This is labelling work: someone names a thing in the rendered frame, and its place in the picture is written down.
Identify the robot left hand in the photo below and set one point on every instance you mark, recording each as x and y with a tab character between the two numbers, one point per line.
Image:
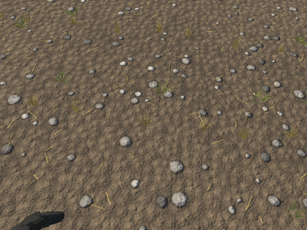
37	220

